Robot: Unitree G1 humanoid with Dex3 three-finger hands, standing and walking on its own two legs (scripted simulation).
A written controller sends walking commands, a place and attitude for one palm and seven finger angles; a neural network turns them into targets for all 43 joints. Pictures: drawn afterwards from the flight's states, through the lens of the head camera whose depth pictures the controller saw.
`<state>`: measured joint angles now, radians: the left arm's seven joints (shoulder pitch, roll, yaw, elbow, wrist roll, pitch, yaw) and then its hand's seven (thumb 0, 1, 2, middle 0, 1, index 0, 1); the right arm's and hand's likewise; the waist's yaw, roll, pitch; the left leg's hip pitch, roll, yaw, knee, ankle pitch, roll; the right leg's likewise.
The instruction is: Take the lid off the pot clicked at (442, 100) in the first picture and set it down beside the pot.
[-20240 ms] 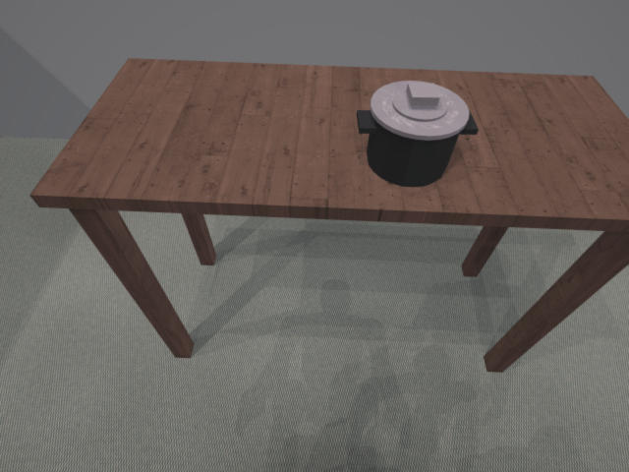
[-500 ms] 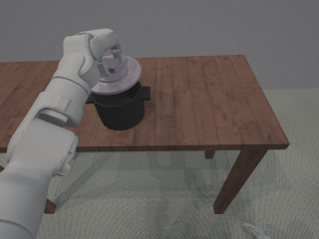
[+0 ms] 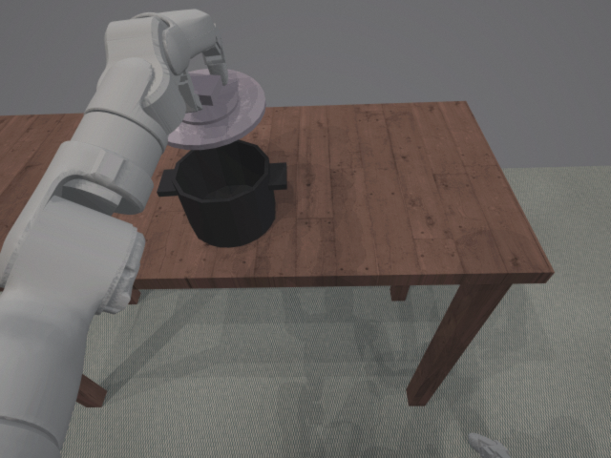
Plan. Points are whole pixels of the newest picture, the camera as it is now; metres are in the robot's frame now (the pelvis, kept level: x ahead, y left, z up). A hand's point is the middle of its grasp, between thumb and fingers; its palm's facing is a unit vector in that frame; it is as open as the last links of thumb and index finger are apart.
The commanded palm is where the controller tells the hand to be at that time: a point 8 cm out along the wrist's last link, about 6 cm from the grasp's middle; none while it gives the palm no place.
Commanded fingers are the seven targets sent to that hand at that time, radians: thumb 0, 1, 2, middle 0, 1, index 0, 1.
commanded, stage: lift the lid straight up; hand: left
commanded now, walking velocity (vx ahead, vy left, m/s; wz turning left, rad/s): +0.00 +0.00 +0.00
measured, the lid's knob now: (200, 89) +0.51 +0.12 +0.24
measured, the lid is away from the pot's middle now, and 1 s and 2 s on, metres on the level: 0.01 0.03 0.16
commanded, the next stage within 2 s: move the lid sideways beside the pot in 0.64 s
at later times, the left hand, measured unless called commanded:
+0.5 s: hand (171, 51) +0.47 +0.13 +0.31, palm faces -0.15 -0.06 -0.99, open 8.0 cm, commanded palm +0.45 +0.13 +0.37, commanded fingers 0.00 0.57 1.05 -0.91 -1.16 -0.77 -1.03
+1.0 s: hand (159, 50) +0.48 +0.15 +0.30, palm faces -0.17 -0.06 -0.98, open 8.0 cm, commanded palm +0.46 +0.16 +0.37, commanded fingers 0.00 0.57 1.05 -0.91 -1.16 -0.77 -1.03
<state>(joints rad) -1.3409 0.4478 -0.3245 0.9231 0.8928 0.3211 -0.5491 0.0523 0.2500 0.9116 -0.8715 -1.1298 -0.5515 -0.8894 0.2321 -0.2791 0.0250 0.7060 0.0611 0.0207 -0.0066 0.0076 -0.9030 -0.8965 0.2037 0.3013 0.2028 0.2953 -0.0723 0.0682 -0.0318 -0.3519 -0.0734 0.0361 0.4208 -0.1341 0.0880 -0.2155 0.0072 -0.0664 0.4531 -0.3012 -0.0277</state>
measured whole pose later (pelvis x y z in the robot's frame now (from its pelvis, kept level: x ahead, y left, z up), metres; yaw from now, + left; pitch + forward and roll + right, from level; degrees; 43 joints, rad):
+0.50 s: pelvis +0.00 +0.00 +0.00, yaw +0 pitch +3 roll +0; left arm -1.42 0.46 -0.34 0.89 0.91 0.39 -0.59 0.05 0.25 0.91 -0.87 -1.13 -0.55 -0.89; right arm 0.20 -0.28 0.03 0.70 0.07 0.04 0.00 0.01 -0.90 -0.90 0.20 0.30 0.20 0.30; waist -0.05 0.07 -0.05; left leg -0.34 -0.08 0.03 0.42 -0.13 0.09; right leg -0.21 0.00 -0.07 0.45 -0.30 -0.03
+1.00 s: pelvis +0.00 +0.00 +0.00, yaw -1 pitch +4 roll +0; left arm -1.43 0.53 -0.29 0.96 0.96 0.34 -0.59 0.05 0.25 0.92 -0.87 -1.13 -0.55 -0.89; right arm 0.24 -0.28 0.04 0.70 0.06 0.06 -0.01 0.01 -0.90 -0.90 0.20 0.30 0.20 0.30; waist -0.09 0.06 -0.05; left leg -0.36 -0.06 0.05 0.43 -0.14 0.08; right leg -0.23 0.02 -0.05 0.45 -0.30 -0.03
